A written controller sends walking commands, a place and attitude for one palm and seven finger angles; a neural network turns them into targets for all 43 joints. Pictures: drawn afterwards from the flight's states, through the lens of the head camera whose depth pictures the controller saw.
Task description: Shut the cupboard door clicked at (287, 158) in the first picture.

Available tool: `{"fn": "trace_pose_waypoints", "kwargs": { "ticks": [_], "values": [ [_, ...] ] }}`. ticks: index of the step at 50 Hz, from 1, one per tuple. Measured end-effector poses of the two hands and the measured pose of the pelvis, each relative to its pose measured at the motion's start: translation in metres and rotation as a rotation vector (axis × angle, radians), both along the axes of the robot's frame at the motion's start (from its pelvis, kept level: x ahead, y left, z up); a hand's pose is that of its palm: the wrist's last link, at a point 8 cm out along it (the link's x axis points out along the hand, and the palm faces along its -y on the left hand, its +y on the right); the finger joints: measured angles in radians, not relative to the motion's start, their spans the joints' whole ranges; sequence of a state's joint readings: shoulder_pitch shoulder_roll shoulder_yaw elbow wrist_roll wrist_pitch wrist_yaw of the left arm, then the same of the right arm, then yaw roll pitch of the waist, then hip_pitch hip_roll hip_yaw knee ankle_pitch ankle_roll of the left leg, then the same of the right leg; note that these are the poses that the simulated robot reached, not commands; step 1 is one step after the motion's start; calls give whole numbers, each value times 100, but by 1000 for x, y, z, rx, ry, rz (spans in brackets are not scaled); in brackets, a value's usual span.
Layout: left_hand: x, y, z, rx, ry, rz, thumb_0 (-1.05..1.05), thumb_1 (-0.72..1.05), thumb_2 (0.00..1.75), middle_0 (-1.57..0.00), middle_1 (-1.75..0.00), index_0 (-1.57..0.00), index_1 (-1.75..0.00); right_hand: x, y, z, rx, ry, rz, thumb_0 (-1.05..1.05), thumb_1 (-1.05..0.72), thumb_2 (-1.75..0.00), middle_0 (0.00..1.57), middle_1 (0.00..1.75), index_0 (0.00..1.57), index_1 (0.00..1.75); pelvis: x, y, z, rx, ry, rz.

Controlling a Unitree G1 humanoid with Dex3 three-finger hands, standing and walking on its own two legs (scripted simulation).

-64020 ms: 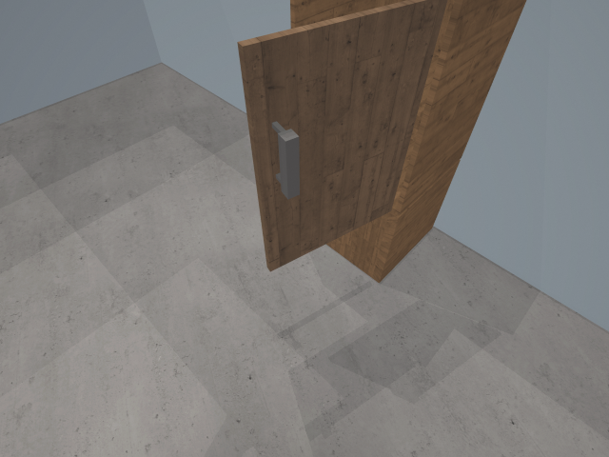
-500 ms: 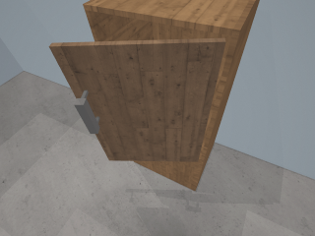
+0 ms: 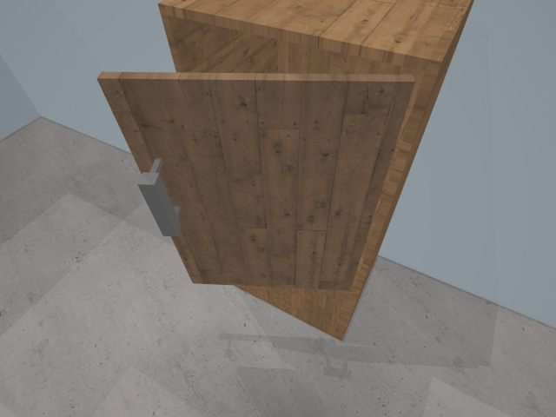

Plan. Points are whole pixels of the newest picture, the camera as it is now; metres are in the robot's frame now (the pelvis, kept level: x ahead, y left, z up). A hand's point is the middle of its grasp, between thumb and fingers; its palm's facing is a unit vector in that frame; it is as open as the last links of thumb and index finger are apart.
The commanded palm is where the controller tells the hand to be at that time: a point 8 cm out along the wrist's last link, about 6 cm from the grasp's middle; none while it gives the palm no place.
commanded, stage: look again from close up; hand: left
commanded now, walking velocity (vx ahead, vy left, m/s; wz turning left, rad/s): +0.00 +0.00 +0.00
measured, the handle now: (164, 197) +0.45 +0.23 +0.03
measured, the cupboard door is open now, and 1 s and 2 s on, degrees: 25 25 25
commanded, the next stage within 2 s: raise the hand and make a fist in 0.22 s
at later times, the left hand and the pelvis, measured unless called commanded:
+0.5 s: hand (151, 370) +0.19 +0.20 -0.04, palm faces +0.22 -0.97 -0.12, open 7.2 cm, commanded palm +0.10 +0.24 -0.06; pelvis -0.01 +0.03 -0.01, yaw +1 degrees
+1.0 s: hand (141, 389) +0.16 +0.20 -0.01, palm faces -0.09 -0.99 -0.05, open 4.9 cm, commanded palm +0.12 +0.26 -0.02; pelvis -0.07 +0.06 -0.10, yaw +4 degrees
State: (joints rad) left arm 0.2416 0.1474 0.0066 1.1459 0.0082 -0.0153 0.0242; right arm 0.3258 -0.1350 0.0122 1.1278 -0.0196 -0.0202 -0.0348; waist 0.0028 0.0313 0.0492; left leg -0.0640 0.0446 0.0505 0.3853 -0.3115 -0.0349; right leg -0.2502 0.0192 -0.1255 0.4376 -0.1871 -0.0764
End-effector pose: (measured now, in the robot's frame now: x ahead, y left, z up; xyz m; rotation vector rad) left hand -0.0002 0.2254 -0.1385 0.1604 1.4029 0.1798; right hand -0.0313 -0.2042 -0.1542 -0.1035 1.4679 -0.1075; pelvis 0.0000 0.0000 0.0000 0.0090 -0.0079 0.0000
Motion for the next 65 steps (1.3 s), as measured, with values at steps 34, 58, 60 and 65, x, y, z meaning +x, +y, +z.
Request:
{"fn": "trace_pose_waypoints", "kwargs": {
  "ticks": [34,58,60,65],
  "values": [
    [147,2,107,-262,-1421,-159,0,91,90,-35,-47,-36,-48,188,-30,83,-235,-968,200,1,-91,-89,20,29,19,30,-40,31,-53,13,150,2],
    [143,44,111,-172,-1173,-162,2,90,90,-79,-95,-79,-95,123,65,1,-31,-693,125,1,-90,-89,21,30,20,30,-46,63,-71,-29,208,29],
    [137,60,122,-89,-1236,-104,2,90,90,-83,-99,-83,-99,123,54,6,-70,-687,148,1,-90,-89,21,30,20,30,-41,62,-69,-32,209,34],
    [140,68,144,-26,-1434,-135,2,90,90,-92,-109,-92,-109,142,28,12,-139,-706,243,1,-90,-89,21,30,20,30,-36,60,-73,-52,221,62]
  ]
}}
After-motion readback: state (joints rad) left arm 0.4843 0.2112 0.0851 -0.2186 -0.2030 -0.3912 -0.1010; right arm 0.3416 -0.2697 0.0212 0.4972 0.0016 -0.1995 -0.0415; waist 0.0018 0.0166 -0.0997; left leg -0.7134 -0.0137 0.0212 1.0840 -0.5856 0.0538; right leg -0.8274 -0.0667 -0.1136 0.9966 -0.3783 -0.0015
